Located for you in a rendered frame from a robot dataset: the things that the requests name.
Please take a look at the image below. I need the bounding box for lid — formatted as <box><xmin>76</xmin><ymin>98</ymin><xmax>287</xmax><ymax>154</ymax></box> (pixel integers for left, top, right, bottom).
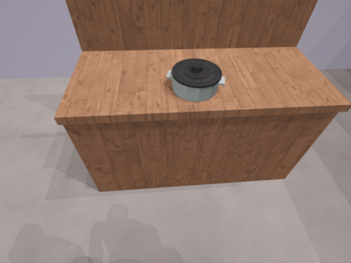
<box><xmin>172</xmin><ymin>59</ymin><xmax>222</xmax><ymax>88</ymax></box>

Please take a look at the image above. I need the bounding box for table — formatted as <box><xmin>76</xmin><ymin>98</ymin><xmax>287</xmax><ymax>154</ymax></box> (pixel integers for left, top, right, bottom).
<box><xmin>54</xmin><ymin>0</ymin><xmax>351</xmax><ymax>192</ymax></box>

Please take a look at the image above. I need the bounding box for knob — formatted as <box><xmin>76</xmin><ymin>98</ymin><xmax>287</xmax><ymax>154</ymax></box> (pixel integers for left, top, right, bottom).
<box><xmin>192</xmin><ymin>62</ymin><xmax>203</xmax><ymax>72</ymax></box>

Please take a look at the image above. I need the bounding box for pot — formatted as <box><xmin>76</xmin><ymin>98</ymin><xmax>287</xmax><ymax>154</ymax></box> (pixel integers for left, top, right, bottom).
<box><xmin>166</xmin><ymin>70</ymin><xmax>225</xmax><ymax>102</ymax></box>

